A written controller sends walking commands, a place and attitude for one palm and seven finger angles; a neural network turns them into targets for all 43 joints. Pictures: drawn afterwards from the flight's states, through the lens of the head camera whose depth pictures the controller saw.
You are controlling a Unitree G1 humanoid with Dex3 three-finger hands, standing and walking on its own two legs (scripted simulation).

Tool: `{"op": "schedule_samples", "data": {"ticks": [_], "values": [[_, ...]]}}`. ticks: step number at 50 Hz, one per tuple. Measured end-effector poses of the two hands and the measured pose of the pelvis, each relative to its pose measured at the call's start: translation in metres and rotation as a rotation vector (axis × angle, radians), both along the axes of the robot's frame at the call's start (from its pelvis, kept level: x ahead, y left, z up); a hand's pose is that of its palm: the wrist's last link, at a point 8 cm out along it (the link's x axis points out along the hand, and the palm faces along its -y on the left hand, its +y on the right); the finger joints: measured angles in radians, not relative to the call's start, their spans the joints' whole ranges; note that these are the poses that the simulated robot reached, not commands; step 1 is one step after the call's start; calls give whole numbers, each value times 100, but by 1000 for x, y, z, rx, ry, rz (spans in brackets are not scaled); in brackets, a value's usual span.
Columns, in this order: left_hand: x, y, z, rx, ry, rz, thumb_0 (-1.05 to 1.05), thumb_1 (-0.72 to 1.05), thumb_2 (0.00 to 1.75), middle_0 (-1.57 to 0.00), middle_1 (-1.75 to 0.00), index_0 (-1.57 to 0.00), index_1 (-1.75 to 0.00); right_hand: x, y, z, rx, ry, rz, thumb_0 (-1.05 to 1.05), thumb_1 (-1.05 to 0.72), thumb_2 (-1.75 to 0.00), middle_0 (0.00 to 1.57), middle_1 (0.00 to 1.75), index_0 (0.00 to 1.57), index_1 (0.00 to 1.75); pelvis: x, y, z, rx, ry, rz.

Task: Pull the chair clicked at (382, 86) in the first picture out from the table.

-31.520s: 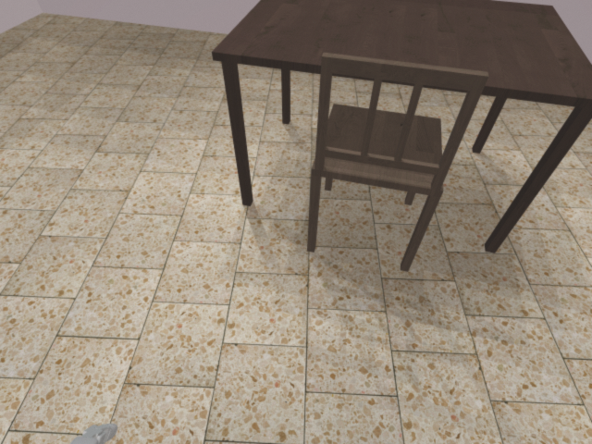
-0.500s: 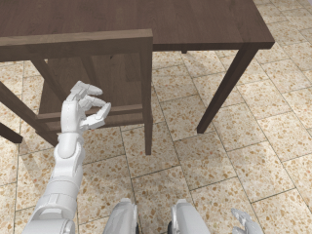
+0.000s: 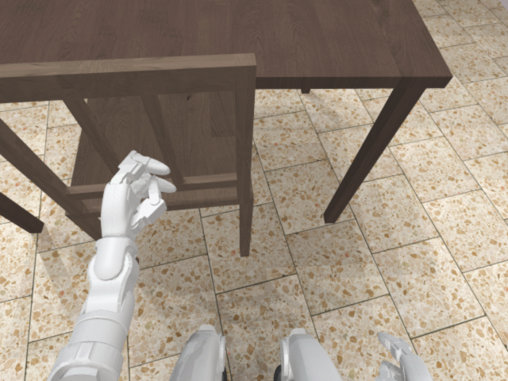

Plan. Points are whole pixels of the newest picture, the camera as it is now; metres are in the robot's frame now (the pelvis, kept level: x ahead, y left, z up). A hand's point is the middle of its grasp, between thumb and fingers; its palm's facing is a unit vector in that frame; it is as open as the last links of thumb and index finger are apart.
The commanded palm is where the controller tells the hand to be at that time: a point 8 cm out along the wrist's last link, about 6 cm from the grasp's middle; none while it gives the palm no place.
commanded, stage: hook a spindle and tug to test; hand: left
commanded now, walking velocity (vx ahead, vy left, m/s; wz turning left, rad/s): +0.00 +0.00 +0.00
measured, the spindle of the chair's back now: (104, 148) +0.49 +0.27 +0.01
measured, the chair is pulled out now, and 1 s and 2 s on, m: -0.06 -0.06 -0.06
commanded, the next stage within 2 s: open the thumb and straighten the fingers in 0.20 s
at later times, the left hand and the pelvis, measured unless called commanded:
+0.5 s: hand (161, 205) +0.38 +0.15 +0.02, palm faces +0.02 -1.00 -0.03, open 6.1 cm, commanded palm +0.35 +0.20 +0.02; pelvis +0.00 +0.00 +0.00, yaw +0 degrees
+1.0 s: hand (162, 196) +0.39 +0.15 +0.03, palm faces +0.02 -1.00 -0.03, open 16.8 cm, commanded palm +0.36 +0.20 +0.03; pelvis +0.00 +0.00 +0.00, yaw +0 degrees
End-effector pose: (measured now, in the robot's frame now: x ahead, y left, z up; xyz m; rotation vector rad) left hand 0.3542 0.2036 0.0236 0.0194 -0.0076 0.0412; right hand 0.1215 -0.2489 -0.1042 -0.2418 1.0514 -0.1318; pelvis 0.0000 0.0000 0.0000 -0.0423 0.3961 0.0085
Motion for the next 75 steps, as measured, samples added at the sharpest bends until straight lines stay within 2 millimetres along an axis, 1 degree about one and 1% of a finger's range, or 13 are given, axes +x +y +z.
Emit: {"op": "schedule_samples", "data": {"ticks": [10, 17, 20, 24, 28, 31, 35, 40, 49, 54, 63, 69, 75], "values": [[-6, -1, -2, -1, 11, -5, 1, 90, 90, -50, -145, -50, -145, 14, 5, 0, 11, -35, 21, 1, -91, -90, 21, 30, 21, 30, 0, 0, -1, 1, 1, 3], [-5, -2, -2, 8, 13, -10, 1, 90, 90, -51, -145, -50, -145, 14, 7, -2, 13, -30, 24, 1, -91, -90, 21, 30, 21, 30, 1, -1, -2, 1, 3, 4], [-2, -1, -3, 24, 23, -22, 1, 83, 87, -51, -145, -50, -145, 12, 6, -3, 12, -26, 19, 1, -91, -90, 21, 30, 21, 30, 1, -1, -2, 0, 3, 4], [0, 1, -1, 17, 26, -22, 1, 61, 76, -51, -145, -50, -145, 8, 5, -2, 11, -19, 7, 1, -91, -90, 21, 30, 21, 30, 2, -1, -1, 0, 3, 2], [-3, 0, 3, 14, 23, -26, 1, 26, 59, -50, -144, -49, -144, 5, 4, 0, 12, -13, -1, 1, -91, -90, 21, 30, 21, 30, 4, 0, 1, 1, 1, 0], [-1, 1, 2, 23, 25, -25, 1, -2, 45, -48, -138, -47, -139, 3, 2, 0, 6, -7, 0, 1, -91, -90, 21, 30, 21, 30, 4, 0, 2, 1, 0, 2], [4, 0, 1, 18, 25, -21, 0, -28, 33, -43, -122, -42, -123, 1, 1, 0, -1, -2, -1, 1, -91, -90, 21, 30, 21, 30, 3, 0, 1, 0, 2, 3], [6, 0, 2, 15, 24, -21, -1, -45, 25, -33, -94, -32, -94, -1, 0, 1, -1, -2, -10, 1, -91, -90, 21, 30, 21, 30, 3, 0, 1, 1, 3, -2], [11, 1, 4, 12, 17, -17, -1, -54, 21, -12, -34, -12, -35, -3, 1, 1, -2, 4, -6, 1, -91, -90, 21, 30, 21, 30, 2, 0, 2, -1, 2, 2], [13, 1, 2, 8, 28, -19, -2, -55, 20, -5, -14, -5, -14, -4, 2, 1, 1, 8, -9, 1, -91, -90, 21, 30, 21, 30, 3, 1, 2, 0, 4, -2], [8, 6, 3, 8, 23, -14, -2, -55, 20, -1, -2, -1, -2, -4, 4, 2, 7, 9, -15, 1, -91, -90, 21, 30, 21, 30, 4, 3, 3, -1, 2, -5], [-16, 1, 1, 1, 50, -35, -2, -55, 20, -1, -1, 0, -1, 3, 8, 7, 19, -9, -12, 1, -91, -90, 21, 30, 21, 30, 7, 4, 7, 2, -6, -7], [-40, 0, -1, -2, 45, -20, -2, -55, 20, -1, 0, 0, 0, 20, 10, 10, 16, -55, 18, 1, -91, -90, 21, 30, 21, 30, 8, 4, 6, 1, -12, -1]]}}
